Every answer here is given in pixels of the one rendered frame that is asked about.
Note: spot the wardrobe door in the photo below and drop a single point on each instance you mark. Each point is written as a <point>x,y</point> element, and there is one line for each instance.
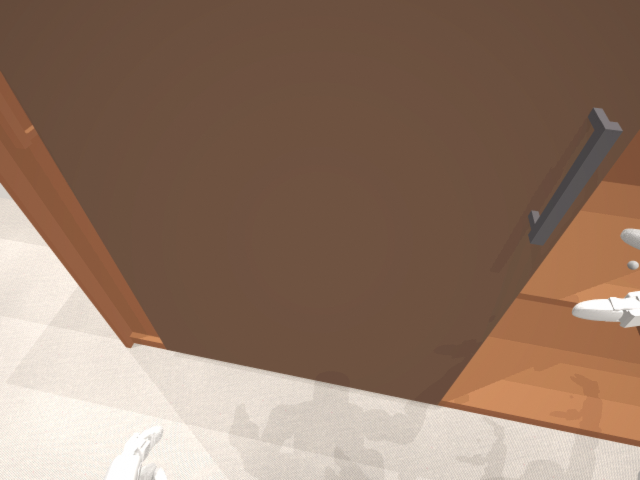
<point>45,177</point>
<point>336,190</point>

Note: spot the handle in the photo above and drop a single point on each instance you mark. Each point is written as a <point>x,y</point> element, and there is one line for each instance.
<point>12,127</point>
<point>599,144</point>

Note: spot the left robot hand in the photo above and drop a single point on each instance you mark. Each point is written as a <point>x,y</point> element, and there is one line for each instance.
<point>128,465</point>

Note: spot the right robot hand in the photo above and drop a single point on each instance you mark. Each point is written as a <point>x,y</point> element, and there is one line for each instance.
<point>627,310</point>

